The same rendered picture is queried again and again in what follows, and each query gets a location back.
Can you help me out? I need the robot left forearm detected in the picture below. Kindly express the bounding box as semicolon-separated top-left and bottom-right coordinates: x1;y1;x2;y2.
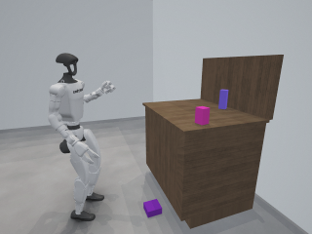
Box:
83;88;104;103

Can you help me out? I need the humanoid robot torso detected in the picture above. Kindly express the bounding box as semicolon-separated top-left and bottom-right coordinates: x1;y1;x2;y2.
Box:
57;77;84;141

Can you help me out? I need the robot left hand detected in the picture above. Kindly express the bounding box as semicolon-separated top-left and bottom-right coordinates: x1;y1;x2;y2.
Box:
100;80;116;94

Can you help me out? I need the robot left shin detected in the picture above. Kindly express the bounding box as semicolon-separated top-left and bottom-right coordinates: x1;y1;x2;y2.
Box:
87;167;101;196

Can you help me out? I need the robot right forearm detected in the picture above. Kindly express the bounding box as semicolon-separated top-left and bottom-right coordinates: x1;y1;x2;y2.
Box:
48;114;80;147

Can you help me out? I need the left robot upper arm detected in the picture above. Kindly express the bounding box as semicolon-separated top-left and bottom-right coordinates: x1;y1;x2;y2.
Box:
75;79;85;104

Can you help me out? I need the table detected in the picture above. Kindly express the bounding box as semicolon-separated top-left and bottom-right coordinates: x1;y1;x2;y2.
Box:
142;55;284;229

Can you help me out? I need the robot right hand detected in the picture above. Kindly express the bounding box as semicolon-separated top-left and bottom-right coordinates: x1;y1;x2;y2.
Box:
73;141;99;164

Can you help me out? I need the sponge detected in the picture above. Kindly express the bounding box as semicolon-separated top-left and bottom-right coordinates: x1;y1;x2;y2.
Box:
143;199;162;217

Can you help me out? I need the right robot upper arm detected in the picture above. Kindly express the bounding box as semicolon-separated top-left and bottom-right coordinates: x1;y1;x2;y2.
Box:
48;83;66;122

